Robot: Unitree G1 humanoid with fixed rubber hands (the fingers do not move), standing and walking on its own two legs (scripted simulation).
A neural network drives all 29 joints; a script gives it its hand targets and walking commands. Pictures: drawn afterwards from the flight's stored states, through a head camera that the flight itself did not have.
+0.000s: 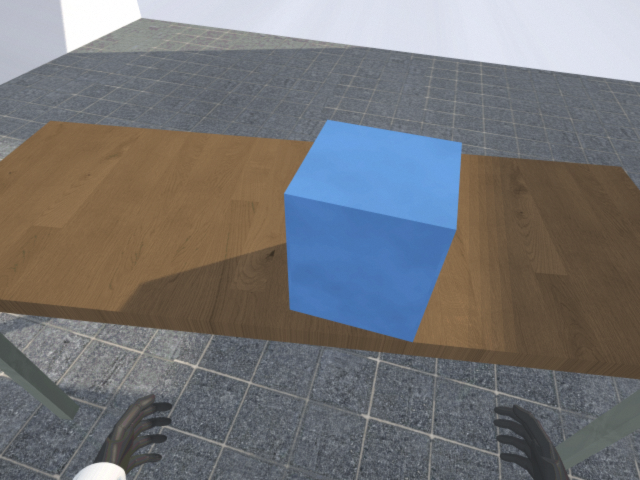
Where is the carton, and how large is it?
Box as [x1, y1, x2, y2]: [284, 120, 461, 341]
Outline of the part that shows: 327,120 284,193 290,309 412,341 456,229 461,143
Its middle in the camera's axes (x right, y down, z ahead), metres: +0.08 -0.02 +0.61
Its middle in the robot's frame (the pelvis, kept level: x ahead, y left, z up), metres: +0.48 -0.07 +0.05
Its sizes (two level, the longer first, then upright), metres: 0.210 0.200 0.250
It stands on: a table, 0.70 m high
